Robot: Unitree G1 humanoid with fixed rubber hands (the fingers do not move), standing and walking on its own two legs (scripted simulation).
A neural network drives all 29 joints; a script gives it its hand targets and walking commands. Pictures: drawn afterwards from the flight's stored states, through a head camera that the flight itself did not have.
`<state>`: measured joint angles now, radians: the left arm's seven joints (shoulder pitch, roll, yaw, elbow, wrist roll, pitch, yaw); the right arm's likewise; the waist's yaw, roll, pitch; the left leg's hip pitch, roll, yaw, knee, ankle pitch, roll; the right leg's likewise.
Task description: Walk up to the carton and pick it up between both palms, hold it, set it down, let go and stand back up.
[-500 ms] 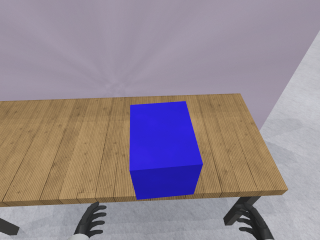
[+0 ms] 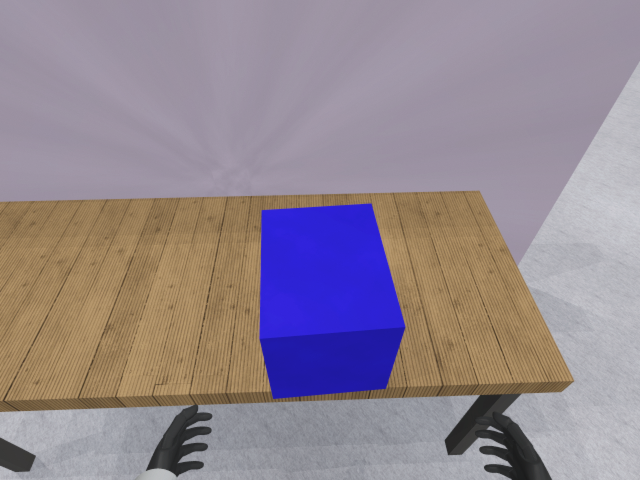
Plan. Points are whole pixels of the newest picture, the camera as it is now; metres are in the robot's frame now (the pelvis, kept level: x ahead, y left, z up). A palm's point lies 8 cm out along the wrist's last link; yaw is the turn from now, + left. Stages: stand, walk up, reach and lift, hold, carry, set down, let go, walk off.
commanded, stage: stand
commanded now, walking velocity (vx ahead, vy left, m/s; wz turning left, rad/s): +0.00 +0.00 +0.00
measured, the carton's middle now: (323, 298) +0.43 +0.02 -0.09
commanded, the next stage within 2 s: none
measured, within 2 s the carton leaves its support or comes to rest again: neither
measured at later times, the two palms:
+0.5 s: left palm out of the picture +0.00 +0.26 -0.14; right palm out of the picture +0.09 -0.22 -0.12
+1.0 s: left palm out of the picture -0.07 +0.21 -0.16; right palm out of the picture +0.06 -0.21 -0.14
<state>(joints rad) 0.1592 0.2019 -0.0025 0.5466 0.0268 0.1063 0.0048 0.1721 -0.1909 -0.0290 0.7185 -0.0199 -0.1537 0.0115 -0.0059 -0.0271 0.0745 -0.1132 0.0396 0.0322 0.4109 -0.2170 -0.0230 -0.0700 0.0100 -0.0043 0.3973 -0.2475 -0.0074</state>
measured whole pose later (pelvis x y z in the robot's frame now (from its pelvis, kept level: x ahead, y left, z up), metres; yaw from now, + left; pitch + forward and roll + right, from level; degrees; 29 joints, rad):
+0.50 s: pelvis +0.00 +0.01 -0.01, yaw +8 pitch +0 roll -2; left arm 0.31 0.22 0.07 0.88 0.02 0.02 0.03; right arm 0.31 -0.17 -0.04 0.85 -0.03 0.01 -0.01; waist 0.03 -0.01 -0.02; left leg -0.30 -0.01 -0.10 0.55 -0.25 -0.01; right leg -0.16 -0.02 -0.14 0.46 -0.29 0.00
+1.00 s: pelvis +0.00 +0.00 -0.01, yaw +11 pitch -1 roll -1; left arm 0.33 0.15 0.05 1.13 0.02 0.01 0.04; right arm 0.31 -0.14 -0.01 1.02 -0.01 0.01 -0.04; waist 0.02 -0.01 0.01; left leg -0.26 -0.03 -0.13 0.52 -0.24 -0.01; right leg -0.11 -0.04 -0.17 0.45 -0.31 0.01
